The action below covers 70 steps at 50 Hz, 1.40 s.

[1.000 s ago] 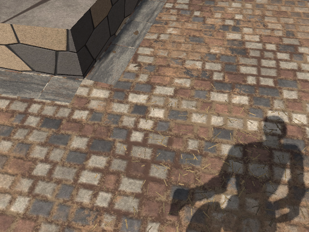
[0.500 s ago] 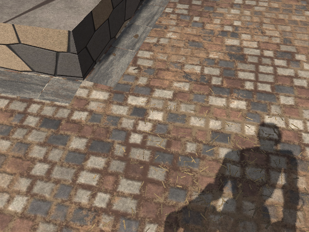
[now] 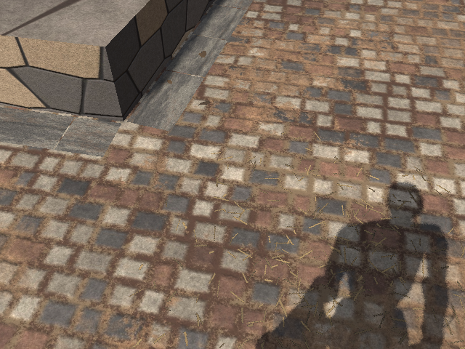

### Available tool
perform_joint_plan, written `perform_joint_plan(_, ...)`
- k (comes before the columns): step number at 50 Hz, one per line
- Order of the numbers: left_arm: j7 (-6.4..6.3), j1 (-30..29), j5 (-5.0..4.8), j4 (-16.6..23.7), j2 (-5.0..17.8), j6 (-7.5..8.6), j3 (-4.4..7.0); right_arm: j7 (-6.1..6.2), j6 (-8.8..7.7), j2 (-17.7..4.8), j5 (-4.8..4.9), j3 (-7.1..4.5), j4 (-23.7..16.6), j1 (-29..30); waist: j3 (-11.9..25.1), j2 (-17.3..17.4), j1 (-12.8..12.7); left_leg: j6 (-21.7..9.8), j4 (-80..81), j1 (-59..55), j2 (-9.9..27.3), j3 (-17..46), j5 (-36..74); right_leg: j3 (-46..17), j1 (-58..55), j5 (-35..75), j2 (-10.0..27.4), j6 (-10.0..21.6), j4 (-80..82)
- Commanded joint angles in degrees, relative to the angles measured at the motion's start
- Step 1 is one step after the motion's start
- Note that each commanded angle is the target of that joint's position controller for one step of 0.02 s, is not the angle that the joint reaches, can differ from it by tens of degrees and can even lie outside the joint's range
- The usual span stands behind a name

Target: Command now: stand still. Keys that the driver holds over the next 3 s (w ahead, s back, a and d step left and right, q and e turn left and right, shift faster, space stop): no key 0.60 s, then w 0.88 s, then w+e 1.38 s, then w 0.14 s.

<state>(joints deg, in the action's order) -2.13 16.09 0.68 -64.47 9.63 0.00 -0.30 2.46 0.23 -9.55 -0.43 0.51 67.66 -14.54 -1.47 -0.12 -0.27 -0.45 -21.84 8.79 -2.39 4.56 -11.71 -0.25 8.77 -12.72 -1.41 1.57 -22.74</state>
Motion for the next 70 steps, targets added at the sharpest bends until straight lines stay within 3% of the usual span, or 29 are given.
perform_joint_plan(1,-0.2,3.5,0.0,0.5,4.7,0.29,0.7,0.2,-0.22,-4.6,-0.01,-0.57,-0.4,-3.3,-2.3,0.0,0.0,-1.8,3.3,2.1,5.4,4.3,5.7,-5.5,1.1,3.5,5.9,1.3,4.5)
perform_joint_plan(30,-0.51,5.7,-0.04,-0.5,2.8,0.6,0.79,0.57,-0.26,-2.7,0.0,-0.47,-0.3,-6.3,-2.9,0.1,0.0,-1.3,2.2,1.9,5.6,3.5,7.1,-5.5,0.3,6.6,5.8,1.7,4.2)
perform_joint_plan(32,-0.44,6.1,0.08,-0.5,3.3,0.4,1.04,0.53,-0.16,-2.4,-0.26,-0.44,-0.3,-6.6,-2.4,-0.8,-0.2,-1.6,1.6,2.5,4.0,2.4,-1.2,-6.1,0.4,-5.2,5.1,2.2,5.8)
perform_joint_plan(34,-0.31,7.4,0.07,-0.4,6.0,-0.27,2.26,0.19,0.02,-2.7,-0.81,-0.84,-1.5,-5.9,-4.2,-4.4,-1.0,-2.7,-4.7,7.8,0.4,-0.7,-14.5,-9.9,1.4,-23.7,6.0,4.9,7.5)
perform_joint_plan(36,-0.15,11.6,0.15,-1.0,7.5,-0.69,3.23,-0.61,-0.33,-1.3,-1.86,-0.69,-4.1,-3.2,-7.8,-8.2,-2.9,-3.1,-14.3,16.3,-1.0,-4.7,-17.7,-19.8,1.1,-37.2,12.9,9.5,13.1)
perform_joint_plan(37,-0.08,12.6,0.27,-1.2,7.5,-0.56,3.54,-1.0,-0.93,-0.8,-2.32,-0.58,-5.4,-1.6,-9.8,-8.5,-3.3,-3.1,-18.7,17.7,0.9,-5.9,-15.1,-24.1,3.0,-37.9,16.6,11.7,15.2)
perform_joint_plan(38,0.05,12.3,0.56,-0.9,7.3,-0.23,3.68,-1.33,-1.59,-1.1,-2.19,-0.71,-6.5,-0.5,-10.7,-7.5,-3.0,-3.2,-21.4,18.9,2.5,-5.9,-14.1,-25.7,4.1,-35.4,18.3,12.8,16.4)
perform_joint_plan(40,0.38,10.5,0.99,0.1,7.9,0.67,4.1,-2.05,-2.82,-1.6,-1.73,-1.11,-7.7,-0.6,-9.6,-5.7,-1.8,-3.5,-22.0,19.3,3.8,-5.6,-15.3,-23.7,3.3,-28.4,18.1,12.7,15.8)
perform_joint_plan(42,0.64,7.5,0.4,1.1,7.8,1.38,4.27,-2.5,-3.79,-1.1,-1.02,-1.38,-7.8,-3.1,-8.5,-5.4,0.6,-4.1,-14.0,11.1,3.0,-7.3,-11.9,-17.8,7.0,-22.8,15.1,10.9,13.1)
perform_joint_plan(44,0.85,3.8,-0.18,2.6,7.2,1.73,4.29,-2.29,-4.18,-0.5,-0.41,-1.95,-4.3,-12.8,-6.8,-3.2,5.0,-4.3,-3.4,-7.3,-0.8,-9.8,-5.6,-10.9,17.0,-20.9,9.8,8.5,5.6)
perform_joint_plan(45,1.05,2.4,0.16,3.7,5.1,2.38,3.66,-1.83,-4.48,-2.8,-0.85,-2.76,-3.1,-18.3,-5.6,2.3,7.1,-4.8,1.6,-15.5,4.1,-2.0,-9.6,-6.2,23.5,-18.4,6.2,6.8,-4.2)
perform_joint_plan(46,1.68,1.4,-0.18,6.0,0.1,3.12,2.24,-1.39,-4.72,-8.9,-1.11,-4.22,-2.6,-25.2,-2.1,16.4,9.0,-8.3,13.8,-20.7,19.0,22.6,-27.9,3.7,31.1,-16.8,-1.1,3.9,-24.2)
perform_joint_plan(47,2.16,0.6,1.64,7.0,4.4,3.16,3.26,-1.47,-3.87,-10.1,-0.84,-4.7,-1.6,-25.9,-5.7,13.4,7.4,-11.8,16.2,-15.1,24.1,32.6,-33.7,2.3,35.5,-19.2,-0.4,4.5,-35.1)
perform_joint_plan(48,2.79,-0.5,2.15,7.2,4.9,3.34,3.39,-1.63,-3.81,-7.8,-0.96,-4.1,-3.8,-19.6,-9.7,6.1,4.1,-12.0,15.8,-10.1,22.7,28.9,-32.0,-0.1,36.4,-13.7,3.0,4.9,-40.0)
perform_joint_plan(50,3.64,-0.1,1.28,6.6,3.1,4.14,3.08,-1.91,-4.93,-6.0,-0.66,-3.46,-6.4,-13.2,-9.2,2.6,1.0,-10.1,16.7,-7.2,17.9,18.2,-16.5,-0.8,33.5,-4.3,5.4,3.9,-39.3)
perform_joint_plan(52,4.09,0.0,1.48,6.3,3.9,3.72,3.52,-1.65,-5.89,-3.9,-0.57,-2.64,-5.9,-14.2,-6.5,2.8,0.3,-8.8,15.8,-9.6,14.6,10.2,-0.7,1.0,32.2,-0.4,5.5,2.6,-38.3)
perform_joint_plan(55,4.06,-3.8,1.21,8.0,3.3,2.81,3.6,-1.49,-6.37,-3.4,-0.43,-2.03,-4.0,-19.1,-4.8,4.5,0.6,-8.5,12.8,-12.4,13.0,3.6,20.5,3.8,34.3,1.6,4.4,1.5,-37.2)
perform_joint_plan(61,3.98,-19.0,0.23,14.4,1.8,2.49,2.06,-0.99,-6.62,-4.2,-0.67,-1.37,-3.8,-20.2,-7.5,6.3,2.6,-8.2,13.2,-8.3,11.2,-1.5,34.0,8.9,27.4,7.3,1.2,1.8,-17.0)
perform_joint_plan(63,3.54,-18.3,0.11,14.9,3.2,2.54,2.29,-0.8,-6.87,-5.5,-0.69,-1.59,-3.7,-19.6,-6.4,6.9,1.3,-8.0,10.8,-9.7,12.5,-2.4,43.8,9.6,21.6,7.1,-0.2,3.9,-13.0)
perform_joint_plan(65,2.72,-11.2,0.03,13.2,5.6,2.99,3.3,-0.58,-7.1,-7.0,-0.69,-2.04,-3.9,-17.9,-2.0,7.1,-2.4,-7.2,1.9,-12.4,13.2,-3.4,57.7,9.4,13.0,5.3,-2.7,6.2,-11.6)
perform_joint_plan(66,2.31,-3.4,-0.13,10.7,7.0,3.43,4.13,-0.57,-6.92,-7.8,-0.78,-2.32,-4.0,-16.9,2.1,7.0,-5.6,-7.0,-6.8,-13.1,13.1,-3.7,59.3,8.5,5.9,5.1,-3.5,7.4,-9.7)
perform_joint_plan(67,1.85,5.1,0.23,8.0,8.1,3.85,4.94,-0.76,-6.7,-8.3,-0.41,-2.52,-4.3,-15.5,6.0,5.9,-9.5,-6.6,-17.8,-9.0,11.8,-4.8,52.5,7.0,-4.9,7.2,-2.0,8.6,-5.5)
perform_joint_plan(68,1.4,13.3,1.7,6.4,12.4,4.06,6.22,-1.22,-6.61,-5.9,-0.19,-1.98,-5.6,-16.4,11.7,0.6,-11.3,-6.4,-34.4,1.3,8.7,-6.4,31.3,-6.1,-17.0,-3.8,9.9,10.9,-4.2)
perform_joint_plan(69,1.94,12.8,2.51,6.9,15.9,3.8,6.96,-2.07,-6.13,0.9,1.18,-1.27,-6.1,-23.7,16.4,-11.4,-5.8,-4.6,-56.9,21.2,-2.6,-6.4,-18.1,-37.1,-28.3,-6.8,25.8,20.3,2.8)
perform_joint_plan(70,2.55,7.3,0.16,7.3,13.3,3.43,6.67,-2.06,-5.77,-5.0,-0.14,-2.64,-6.9,-17.8,11.8,-3.2,-5.2,-6.0,-59.5,26.5,0.4,-0.5,-13.6,-39.9,-21.8,-17.4,22.9,19.2,9.2)
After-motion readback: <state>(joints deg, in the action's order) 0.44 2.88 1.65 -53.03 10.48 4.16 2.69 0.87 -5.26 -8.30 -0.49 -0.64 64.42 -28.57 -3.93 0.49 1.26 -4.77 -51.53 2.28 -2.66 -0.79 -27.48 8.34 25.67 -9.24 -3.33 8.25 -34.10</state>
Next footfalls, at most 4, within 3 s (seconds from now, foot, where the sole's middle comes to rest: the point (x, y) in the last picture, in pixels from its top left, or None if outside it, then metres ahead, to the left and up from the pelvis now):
1.36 right None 0.45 -0.03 -0.78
1.88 left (207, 269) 0.78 0.12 -0.78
2.42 right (290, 224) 0.96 -0.16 -0.78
2.98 left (308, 151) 1.32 -0.26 -0.78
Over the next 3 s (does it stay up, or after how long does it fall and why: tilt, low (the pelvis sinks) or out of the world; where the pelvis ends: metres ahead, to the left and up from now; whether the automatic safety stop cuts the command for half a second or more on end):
stays up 1.14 -0.21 -0.03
